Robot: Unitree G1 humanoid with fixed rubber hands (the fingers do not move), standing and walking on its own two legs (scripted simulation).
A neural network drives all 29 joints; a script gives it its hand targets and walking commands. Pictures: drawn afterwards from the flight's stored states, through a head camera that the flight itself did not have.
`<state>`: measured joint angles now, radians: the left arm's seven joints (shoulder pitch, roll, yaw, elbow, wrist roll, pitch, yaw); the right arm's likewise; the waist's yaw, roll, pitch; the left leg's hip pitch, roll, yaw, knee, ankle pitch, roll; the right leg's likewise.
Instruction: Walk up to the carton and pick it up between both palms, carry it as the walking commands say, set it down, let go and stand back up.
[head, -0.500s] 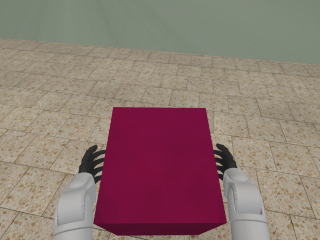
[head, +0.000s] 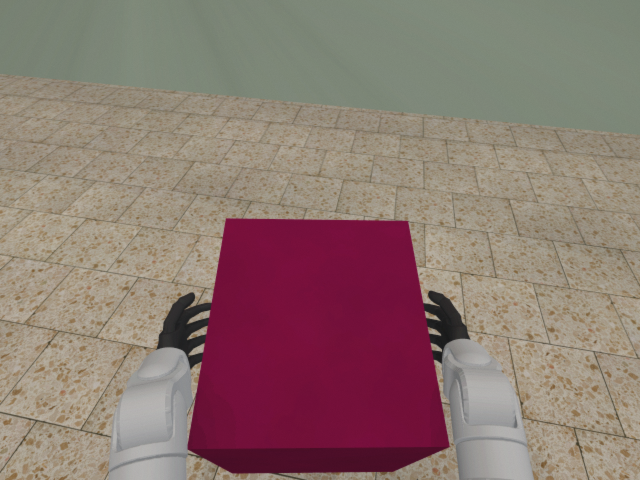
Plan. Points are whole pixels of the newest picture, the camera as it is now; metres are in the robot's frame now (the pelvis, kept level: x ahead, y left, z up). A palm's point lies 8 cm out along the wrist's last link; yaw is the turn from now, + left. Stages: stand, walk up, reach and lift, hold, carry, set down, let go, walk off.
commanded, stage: carry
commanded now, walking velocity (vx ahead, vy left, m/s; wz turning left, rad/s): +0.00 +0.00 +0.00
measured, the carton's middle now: (315, 354) +0.32 +0.00 -0.05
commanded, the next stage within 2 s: none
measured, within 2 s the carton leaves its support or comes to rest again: neither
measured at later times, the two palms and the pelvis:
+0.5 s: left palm (155, 377) +0.22 +0.18 +0.08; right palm (468, 366) +0.23 -0.17 +0.08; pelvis -0.03 +0.00 -0.01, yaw +0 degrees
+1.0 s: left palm (93, 459) +0.14 +0.21 +0.09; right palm (467, 439) +0.14 -0.14 +0.09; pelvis -0.12 +0.02 +0.00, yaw +0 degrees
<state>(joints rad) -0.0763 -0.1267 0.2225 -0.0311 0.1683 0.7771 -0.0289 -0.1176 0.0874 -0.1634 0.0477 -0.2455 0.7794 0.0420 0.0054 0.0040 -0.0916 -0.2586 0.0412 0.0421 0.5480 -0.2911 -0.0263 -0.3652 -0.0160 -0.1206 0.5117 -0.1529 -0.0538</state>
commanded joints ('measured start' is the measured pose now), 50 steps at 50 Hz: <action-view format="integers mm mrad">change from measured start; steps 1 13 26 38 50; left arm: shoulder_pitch -498 -438 -510 -552 -463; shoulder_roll -691 -727 -737 -730 -769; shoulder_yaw -680 -821 -830 -860 -872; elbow -173 -388 -514 -532 -481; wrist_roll -250 -399 -448 -467 -498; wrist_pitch -40 237 439 436 451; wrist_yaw -202 -171 -196 -170 -161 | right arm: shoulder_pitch -440 -426 -469 -482 -281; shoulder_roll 759 766 805 791 752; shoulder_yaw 558 694 741 709 695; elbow -172 -481 -562 -582 -559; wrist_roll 284 468 537 560 461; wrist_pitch -53 201 400 405 415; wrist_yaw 170 144 151 179 159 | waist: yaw -4 5 1 -6 -25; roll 28 23 -25 189 209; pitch -246 -323 -191 -181 -349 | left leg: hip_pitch -39 -8 -169 -144 173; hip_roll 115 110 87 295 240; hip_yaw -93 -63 -78 -277 -197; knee -141 0 -9 -288 -121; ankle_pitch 47 226 -66 -78 534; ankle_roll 49 18 33 126 173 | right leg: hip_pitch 170 190 60 -195 -2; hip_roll -130 -159 -172 5 19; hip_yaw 123 143 189 139 39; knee -69 -9 -115 585 110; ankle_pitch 34 287 -145 -334 -339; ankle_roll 15 49 45 68 80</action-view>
